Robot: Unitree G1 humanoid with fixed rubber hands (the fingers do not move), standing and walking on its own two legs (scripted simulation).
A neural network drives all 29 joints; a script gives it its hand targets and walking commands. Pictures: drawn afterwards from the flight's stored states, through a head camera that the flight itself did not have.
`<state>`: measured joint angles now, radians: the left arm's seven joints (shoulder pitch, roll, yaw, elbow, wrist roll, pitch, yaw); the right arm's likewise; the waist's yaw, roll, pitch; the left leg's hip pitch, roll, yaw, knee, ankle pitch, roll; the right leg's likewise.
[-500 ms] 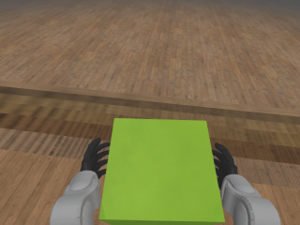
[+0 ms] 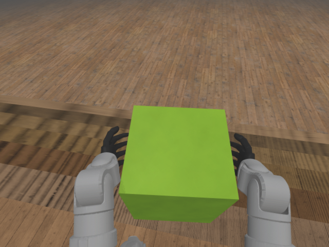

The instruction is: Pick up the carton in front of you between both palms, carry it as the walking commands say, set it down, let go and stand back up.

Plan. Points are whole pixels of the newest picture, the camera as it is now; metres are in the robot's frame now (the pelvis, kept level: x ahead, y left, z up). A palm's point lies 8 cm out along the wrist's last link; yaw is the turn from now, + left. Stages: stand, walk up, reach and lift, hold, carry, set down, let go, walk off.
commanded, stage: carry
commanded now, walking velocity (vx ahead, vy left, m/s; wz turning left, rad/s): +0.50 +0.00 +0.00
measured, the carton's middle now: (175, 169) +0.32 +0.01 +0.04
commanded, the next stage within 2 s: none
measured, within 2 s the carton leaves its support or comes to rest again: neither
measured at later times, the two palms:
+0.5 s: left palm (131, 80) +0.69 +0.18 +0.07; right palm (211, 83) +0.67 -0.12 +0.07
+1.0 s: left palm (142, 71) +1.03 +0.19 -0.09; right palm (196, 72) +1.05 -0.11 -0.11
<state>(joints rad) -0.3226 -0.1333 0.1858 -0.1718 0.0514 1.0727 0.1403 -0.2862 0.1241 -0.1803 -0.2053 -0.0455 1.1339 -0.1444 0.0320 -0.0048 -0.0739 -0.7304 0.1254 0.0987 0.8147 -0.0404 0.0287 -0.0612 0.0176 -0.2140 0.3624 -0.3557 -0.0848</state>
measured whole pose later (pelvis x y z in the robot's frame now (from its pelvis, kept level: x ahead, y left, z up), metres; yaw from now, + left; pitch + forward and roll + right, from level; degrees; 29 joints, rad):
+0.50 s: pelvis +0.35 +0.04 -0.01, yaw +0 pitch +7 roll -1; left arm -0.37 -0.16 0.26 -0.27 0.04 0.99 0.15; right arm -0.41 0.14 -0.21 -0.18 0.02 1.02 -0.16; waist -0.07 0.00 0.05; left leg -0.29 -0.03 0.15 0.59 -0.42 0.11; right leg -0.73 -0.07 0.01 0.99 -0.16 -0.03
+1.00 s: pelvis +0.72 +0.01 -0.17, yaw +4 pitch +6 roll -1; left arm -0.36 -0.16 0.21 -0.11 0.00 0.90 0.17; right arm -0.29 0.14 -0.23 -0.16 -0.01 0.95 -0.15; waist 0.08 0.04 0.03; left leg -0.72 0.03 0.04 0.72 0.17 0.05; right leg -0.27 0.07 -0.14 0.87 -0.66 -0.09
